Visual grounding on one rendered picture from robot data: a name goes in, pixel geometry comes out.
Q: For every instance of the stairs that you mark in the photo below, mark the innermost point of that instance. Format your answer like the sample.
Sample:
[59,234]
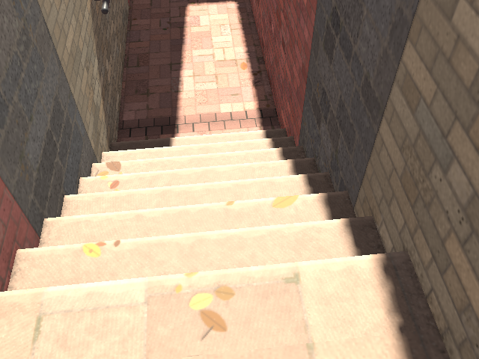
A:
[195,203]

